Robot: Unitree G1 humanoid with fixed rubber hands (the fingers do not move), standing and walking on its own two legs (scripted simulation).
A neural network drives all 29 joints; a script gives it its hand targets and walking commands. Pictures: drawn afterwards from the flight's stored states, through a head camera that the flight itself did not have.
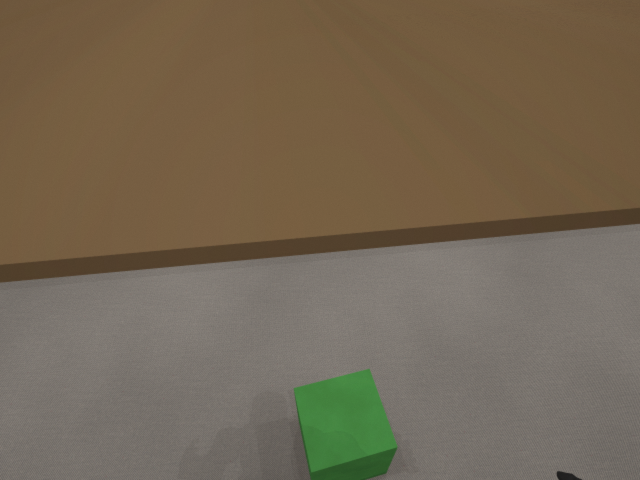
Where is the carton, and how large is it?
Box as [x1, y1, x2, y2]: [294, 369, 397, 479]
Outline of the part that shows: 369,369 294,388 298,418 311,479 365,479 386,472 397,446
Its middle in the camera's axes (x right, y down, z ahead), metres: +0.06 +0.53 +1.05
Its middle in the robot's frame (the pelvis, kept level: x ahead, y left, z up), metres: +0.39 -0.03 -0.66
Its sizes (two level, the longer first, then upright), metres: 0.210 0.200 0.250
